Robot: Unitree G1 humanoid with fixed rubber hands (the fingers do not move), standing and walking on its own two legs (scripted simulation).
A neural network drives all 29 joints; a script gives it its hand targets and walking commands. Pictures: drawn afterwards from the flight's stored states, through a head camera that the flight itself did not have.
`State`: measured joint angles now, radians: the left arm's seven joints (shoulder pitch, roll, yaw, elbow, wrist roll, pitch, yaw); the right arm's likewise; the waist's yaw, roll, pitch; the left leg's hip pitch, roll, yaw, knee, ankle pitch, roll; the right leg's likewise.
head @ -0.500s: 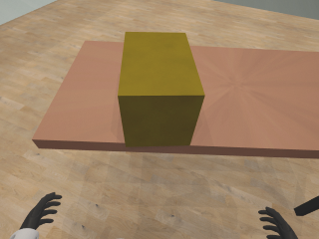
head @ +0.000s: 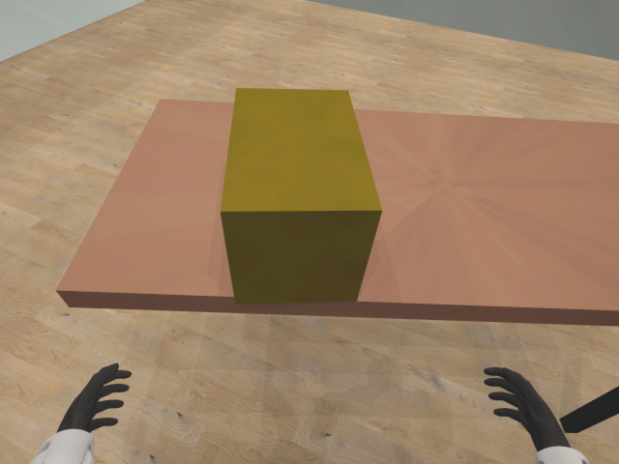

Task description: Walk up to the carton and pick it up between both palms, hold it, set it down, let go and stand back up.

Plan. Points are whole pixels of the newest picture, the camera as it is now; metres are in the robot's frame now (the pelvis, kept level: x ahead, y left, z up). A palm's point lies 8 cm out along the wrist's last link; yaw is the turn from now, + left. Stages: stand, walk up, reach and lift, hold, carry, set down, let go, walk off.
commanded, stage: reach and lift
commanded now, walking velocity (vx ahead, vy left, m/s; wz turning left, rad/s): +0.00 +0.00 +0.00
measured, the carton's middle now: (294, 191) +0.48 +0.02 +0.09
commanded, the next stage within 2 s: none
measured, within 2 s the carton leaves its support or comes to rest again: neither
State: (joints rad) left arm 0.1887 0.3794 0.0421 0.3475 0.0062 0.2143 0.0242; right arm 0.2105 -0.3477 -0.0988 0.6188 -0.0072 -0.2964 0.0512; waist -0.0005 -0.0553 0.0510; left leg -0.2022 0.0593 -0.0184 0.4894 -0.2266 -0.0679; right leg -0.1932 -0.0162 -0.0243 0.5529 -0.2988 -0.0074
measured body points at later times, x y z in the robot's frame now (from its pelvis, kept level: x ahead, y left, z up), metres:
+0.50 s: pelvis +0.00 +0.01 +0.01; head -0.01 +0.02 +0.46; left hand +0.23 +0.24 +0.03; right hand +0.22 -0.23 +0.03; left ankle +0.03 +0.17 -0.73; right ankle +0.00 -0.11 -0.73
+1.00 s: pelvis +0.00 +0.00 +0.01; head -0.01 +0.00 +0.46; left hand +0.28 +0.20 +0.09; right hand +0.25 -0.22 +0.08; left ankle +0.03 +0.17 -0.73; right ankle +0.00 -0.11 -0.73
